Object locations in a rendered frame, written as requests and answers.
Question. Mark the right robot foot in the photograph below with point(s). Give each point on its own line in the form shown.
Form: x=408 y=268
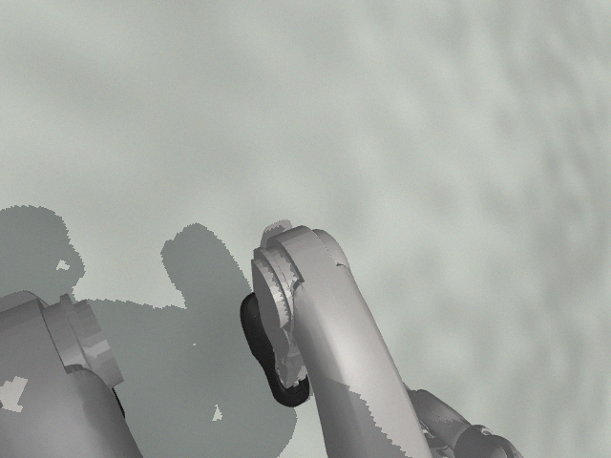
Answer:
x=262 y=350

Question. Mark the right robot hand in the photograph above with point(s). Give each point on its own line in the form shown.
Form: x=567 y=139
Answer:
x=441 y=421

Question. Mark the right robot arm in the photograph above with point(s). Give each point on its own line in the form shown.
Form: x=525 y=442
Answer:
x=478 y=441

